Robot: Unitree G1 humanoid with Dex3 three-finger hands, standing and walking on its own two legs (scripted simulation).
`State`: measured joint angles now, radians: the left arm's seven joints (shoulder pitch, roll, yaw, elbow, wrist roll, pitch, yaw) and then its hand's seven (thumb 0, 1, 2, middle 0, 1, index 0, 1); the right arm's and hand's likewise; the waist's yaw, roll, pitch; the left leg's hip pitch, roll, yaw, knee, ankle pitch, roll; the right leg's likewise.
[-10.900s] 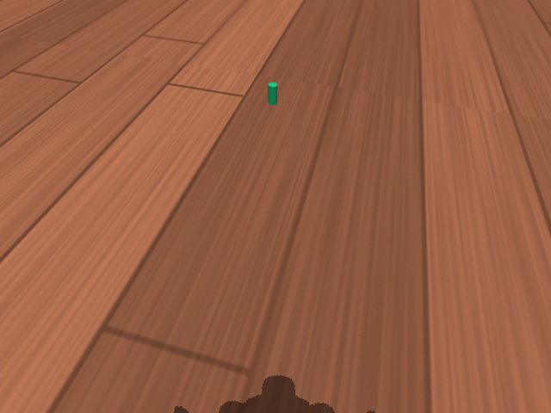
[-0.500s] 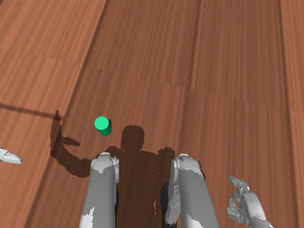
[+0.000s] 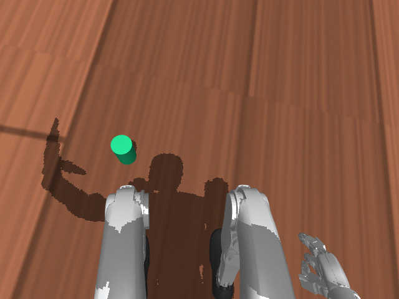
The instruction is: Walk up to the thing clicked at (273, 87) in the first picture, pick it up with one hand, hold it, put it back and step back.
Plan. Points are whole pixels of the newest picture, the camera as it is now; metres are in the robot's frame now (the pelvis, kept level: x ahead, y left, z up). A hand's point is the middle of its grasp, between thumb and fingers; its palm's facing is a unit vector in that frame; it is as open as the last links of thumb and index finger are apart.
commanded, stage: go down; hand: left
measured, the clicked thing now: (124, 150) +0.46 +0.19 -0.36
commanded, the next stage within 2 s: approach in 0.90 s
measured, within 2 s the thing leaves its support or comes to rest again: neither
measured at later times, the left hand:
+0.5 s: hand out of the picture +0.40 +0.38 -0.04, palm faces +0.08 -0.99 -0.09, open 17.7 cm
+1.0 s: hand out of the picture +0.41 +0.38 -0.04, palm faces +0.07 -0.99 -0.08, open 17.7 cm
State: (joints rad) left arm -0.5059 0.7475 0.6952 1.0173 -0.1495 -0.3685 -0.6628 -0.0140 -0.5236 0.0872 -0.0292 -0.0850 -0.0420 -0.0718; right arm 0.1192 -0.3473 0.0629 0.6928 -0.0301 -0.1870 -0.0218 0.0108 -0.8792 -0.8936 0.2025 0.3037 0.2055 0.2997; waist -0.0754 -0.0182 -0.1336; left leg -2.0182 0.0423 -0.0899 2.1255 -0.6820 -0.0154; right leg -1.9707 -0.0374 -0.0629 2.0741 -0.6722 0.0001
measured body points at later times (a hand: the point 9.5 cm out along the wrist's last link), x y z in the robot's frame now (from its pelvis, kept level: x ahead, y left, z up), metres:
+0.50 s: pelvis +0.00 +0.00 -0.03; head +0.20 +0.06 +0.36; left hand +0.39 +0.43 -0.03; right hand +0.13 -0.28 -0.14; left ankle +0.08 +0.13 -0.39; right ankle +0.10 -0.12 -0.39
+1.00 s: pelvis +0.00 +0.00 -0.05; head +0.21 +0.06 +0.34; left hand +0.40 +0.44 -0.04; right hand +0.12 -0.28 -0.15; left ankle +0.08 +0.13 -0.39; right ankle +0.10 -0.12 -0.39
